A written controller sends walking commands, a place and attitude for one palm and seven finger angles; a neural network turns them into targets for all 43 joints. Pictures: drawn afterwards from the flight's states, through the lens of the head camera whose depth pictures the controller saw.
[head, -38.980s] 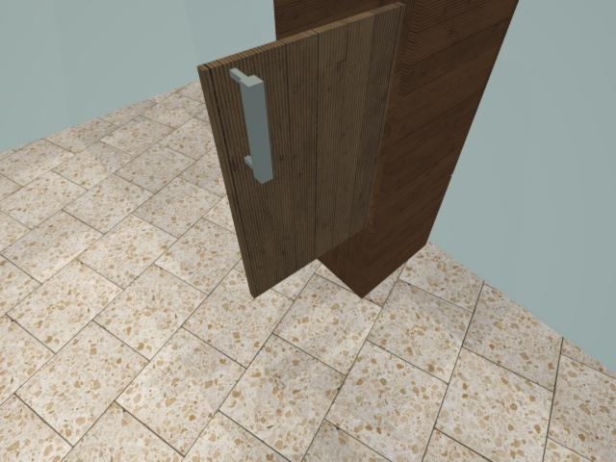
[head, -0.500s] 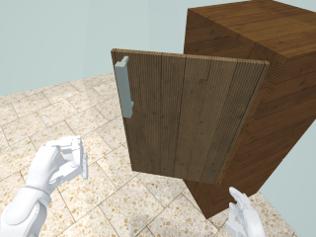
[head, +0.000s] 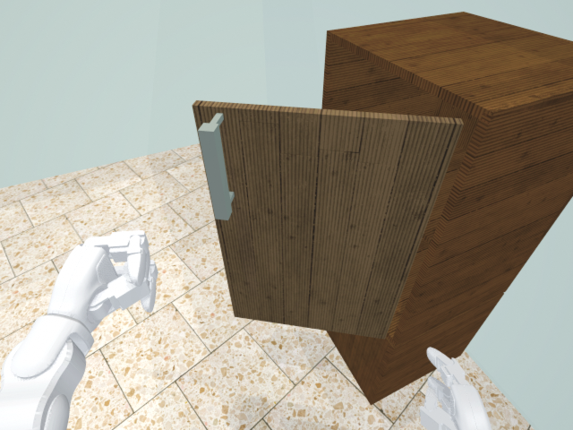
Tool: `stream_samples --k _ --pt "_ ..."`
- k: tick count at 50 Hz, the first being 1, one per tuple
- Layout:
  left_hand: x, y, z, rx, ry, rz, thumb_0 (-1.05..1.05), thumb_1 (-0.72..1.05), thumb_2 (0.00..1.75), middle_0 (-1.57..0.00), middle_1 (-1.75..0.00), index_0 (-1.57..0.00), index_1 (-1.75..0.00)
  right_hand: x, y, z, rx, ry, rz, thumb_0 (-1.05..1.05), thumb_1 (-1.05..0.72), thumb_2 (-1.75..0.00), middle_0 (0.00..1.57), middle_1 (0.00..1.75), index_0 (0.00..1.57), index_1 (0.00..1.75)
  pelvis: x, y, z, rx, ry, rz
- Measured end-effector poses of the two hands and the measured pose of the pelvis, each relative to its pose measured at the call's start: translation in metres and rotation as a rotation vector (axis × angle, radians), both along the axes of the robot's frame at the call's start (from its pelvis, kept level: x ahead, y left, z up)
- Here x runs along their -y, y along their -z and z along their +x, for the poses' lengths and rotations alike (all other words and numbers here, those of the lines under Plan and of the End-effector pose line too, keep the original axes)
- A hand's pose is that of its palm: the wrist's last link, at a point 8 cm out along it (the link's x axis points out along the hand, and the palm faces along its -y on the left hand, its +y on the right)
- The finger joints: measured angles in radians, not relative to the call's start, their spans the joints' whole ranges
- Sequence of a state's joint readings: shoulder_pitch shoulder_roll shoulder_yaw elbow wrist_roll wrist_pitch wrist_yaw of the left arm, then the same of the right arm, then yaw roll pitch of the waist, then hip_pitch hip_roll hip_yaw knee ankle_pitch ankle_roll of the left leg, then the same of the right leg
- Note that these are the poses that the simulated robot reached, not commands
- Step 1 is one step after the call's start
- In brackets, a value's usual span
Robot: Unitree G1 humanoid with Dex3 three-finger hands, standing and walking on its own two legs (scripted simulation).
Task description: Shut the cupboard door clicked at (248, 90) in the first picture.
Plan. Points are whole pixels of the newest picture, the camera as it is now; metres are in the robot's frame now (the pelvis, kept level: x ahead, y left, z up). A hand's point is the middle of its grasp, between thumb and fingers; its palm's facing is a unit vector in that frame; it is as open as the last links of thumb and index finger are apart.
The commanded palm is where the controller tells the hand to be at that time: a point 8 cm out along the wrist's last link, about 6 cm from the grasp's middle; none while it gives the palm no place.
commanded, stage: raise the hand and make a fist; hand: left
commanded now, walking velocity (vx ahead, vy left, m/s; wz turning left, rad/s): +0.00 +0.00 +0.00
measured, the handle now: (220, 168) +0.46 +0.16 +0.16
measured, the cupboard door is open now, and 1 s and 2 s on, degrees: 55 55 55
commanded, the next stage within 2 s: bring the fist close to the handle in 0.08 s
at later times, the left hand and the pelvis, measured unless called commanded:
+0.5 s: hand (161, 259) +0.26 +0.19 +0.16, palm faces +0.00 -1.00 -0.08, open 3.1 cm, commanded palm +0.24 +0.23 +0.16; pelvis +0.00 -0.01 +0.00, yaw +0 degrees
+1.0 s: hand (199, 219) +0.33 +0.16 +0.17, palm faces -0.04 -1.00 -0.06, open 3.1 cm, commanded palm +0.31 +0.20 +0.16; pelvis +0.01 -0.01 +0.00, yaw +0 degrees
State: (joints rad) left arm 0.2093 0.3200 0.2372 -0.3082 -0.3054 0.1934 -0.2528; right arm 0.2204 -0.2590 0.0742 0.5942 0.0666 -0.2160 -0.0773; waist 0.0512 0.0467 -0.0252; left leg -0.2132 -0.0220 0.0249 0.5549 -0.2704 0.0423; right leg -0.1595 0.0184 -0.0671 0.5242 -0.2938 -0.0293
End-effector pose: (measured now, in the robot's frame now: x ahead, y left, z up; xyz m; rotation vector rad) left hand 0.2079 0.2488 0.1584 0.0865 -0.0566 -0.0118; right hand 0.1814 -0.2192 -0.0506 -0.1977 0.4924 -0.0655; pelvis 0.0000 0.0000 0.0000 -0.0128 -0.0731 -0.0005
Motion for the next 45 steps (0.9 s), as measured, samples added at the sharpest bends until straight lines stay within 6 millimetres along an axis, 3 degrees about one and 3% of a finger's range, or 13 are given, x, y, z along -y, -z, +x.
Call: stream_samples --k 15,24,45 --pt "0.011 -0.003 0.005 0.012 0.002 0.004 0.01 0.90 0.90 -1.30 -1.50 -1.30 -1.50 0.006 0.006 0.000 0.002 0.004 0.016 0.01 -0.90 -0.90 0.21 0.30 0.20 0.30 0.008 0.001 0.000 0.001 -0.004 0.001" --pt "0.008 -0.003 0.031 0.011 -0.008 -0.002 0.01 0.90 0.90 -1.30 -1.50 -1.30 -1.50 0.011 0.008 0.000 -0.016 0.022 0.012 0.01 -0.90 -0.90 0.21 0.30 0.20 0.30 0.009 0.001 0.002 -0.006 0.002 0.004" --pt "0.030 -0.008 0.088 0.004 0.019 -0.022 0.01 0.90 0.90 -1.30 -1.50 -1.30 -1.50 0.010 0.017 -0.001 -0.089 0.047 0.024 0.01 -0.91 -0.90 0.21 0.30 0.20 0.30 0.006 0.000 0.011 -0.025 0.009 0.012"
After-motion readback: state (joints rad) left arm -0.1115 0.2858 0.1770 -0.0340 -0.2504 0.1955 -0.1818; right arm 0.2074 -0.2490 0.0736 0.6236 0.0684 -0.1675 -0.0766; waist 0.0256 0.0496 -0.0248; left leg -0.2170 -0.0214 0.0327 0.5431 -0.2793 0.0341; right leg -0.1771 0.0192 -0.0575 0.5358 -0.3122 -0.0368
